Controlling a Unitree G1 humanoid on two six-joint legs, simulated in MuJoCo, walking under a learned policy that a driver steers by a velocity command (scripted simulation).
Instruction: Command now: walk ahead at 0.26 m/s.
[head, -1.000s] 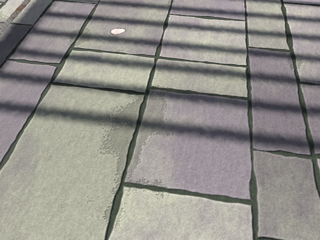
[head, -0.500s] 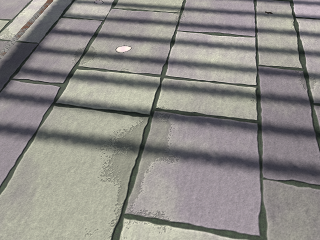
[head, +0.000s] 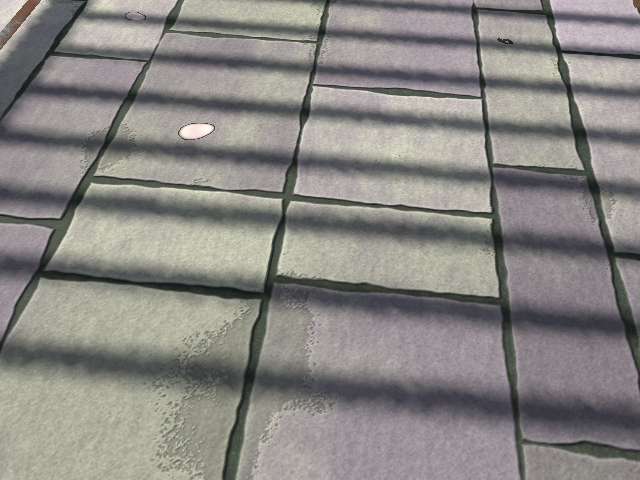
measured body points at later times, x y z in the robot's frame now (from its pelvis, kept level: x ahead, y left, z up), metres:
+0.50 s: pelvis +0.13 -0.04 -0.01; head +0.14 -0.04 +0.44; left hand +0.23 +0.20 -0.15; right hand +0.15 -0.29 -0.16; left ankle +0.09 +0.08 -0.75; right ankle +0.19 -0.14 -0.75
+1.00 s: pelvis +0.18 -0.04 -0.02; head +0.18 -0.05 +0.43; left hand +0.25 +0.21 -0.15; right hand +0.13 -0.29 -0.17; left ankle +0.09 +0.08 -0.75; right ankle +0.20 -0.14 -0.74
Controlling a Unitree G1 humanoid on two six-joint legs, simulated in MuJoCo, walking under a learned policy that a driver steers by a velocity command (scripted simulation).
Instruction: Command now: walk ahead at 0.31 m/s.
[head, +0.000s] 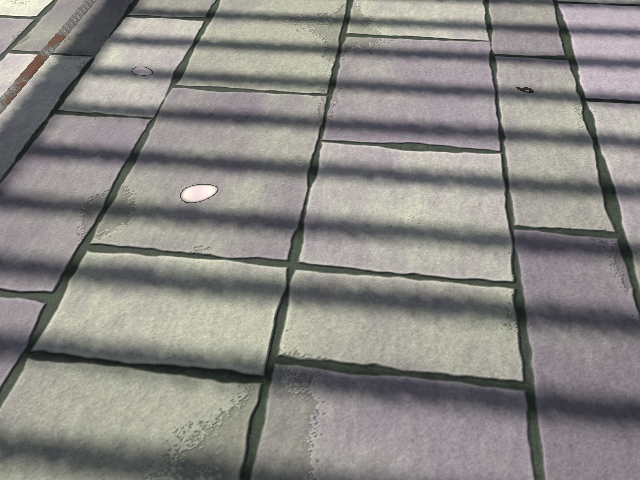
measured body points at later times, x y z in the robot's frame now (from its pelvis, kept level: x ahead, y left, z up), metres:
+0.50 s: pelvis +0.20 +0.01 +0.00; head +0.23 +0.01 +0.45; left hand +0.10 +0.26 -0.14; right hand +0.42 -0.20 -0.10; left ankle +0.38 +0.14 -0.70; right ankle +0.03 -0.10 -0.73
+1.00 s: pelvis +0.47 +0.05 +0.02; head +0.49 +0.06 +0.47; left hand +0.66 +0.29 -0.09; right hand +0.44 -0.20 -0.13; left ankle +0.38 +0.14 -0.73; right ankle +0.67 -0.12 -0.67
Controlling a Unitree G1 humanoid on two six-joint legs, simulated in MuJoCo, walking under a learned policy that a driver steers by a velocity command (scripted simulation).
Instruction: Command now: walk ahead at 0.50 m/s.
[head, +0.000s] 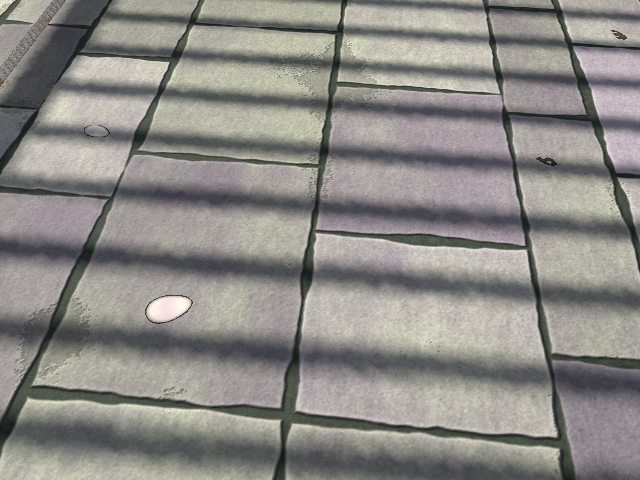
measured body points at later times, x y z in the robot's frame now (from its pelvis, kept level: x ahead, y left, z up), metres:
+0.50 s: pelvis +0.29 -0.06 +0.00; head +0.30 -0.06 +0.45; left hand +0.28 +0.20 -0.14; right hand +0.45 -0.32 -0.11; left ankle +0.46 +0.12 -0.68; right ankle +0.24 -0.14 -0.74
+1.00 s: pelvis +0.56 +0.02 +0.00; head +0.59 +0.03 +0.45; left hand +0.69 +0.28 -0.13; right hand +0.59 -0.24 -0.13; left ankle +0.56 +0.09 -0.74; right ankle +0.67 -0.16 -0.68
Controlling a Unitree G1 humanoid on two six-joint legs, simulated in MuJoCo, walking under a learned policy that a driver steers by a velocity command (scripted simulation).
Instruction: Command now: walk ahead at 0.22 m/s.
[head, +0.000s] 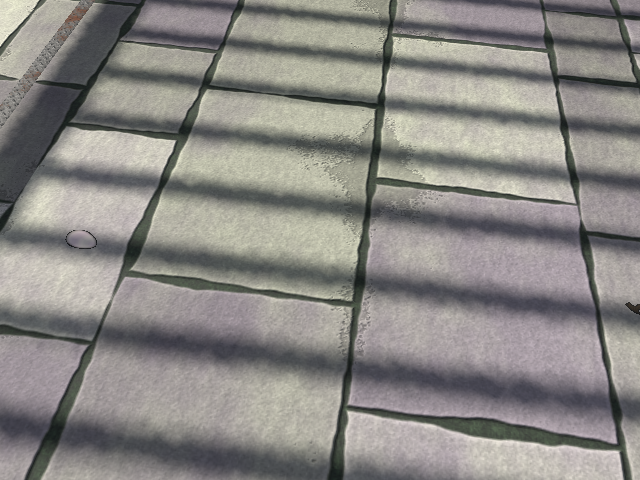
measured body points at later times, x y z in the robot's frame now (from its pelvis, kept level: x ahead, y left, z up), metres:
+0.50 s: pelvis +0.11 -0.03 -0.01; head +0.13 -0.03 +0.44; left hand +0.23 +0.22 -0.15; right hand +0.15 -0.28 -0.16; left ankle +0.06 +0.09 -0.75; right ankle +0.18 -0.14 -0.75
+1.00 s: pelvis +0.12 -0.02 -0.01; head +0.13 -0.02 +0.44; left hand +0.21 +0.23 -0.16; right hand +0.12 -0.26 -0.17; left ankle +0.06 +0.09 -0.75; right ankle +0.18 -0.14 -0.75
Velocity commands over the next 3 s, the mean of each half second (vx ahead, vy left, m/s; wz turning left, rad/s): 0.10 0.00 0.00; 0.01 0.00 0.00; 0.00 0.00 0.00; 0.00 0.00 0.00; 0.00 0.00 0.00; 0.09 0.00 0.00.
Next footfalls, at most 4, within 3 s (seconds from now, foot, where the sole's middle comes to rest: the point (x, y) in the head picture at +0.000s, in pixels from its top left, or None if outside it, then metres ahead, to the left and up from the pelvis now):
0.18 right None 0.22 -0.14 -0.78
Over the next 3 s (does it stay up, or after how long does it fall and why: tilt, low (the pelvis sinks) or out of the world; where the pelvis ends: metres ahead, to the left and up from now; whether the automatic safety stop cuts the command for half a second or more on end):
stays up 0.17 -0.03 -0.02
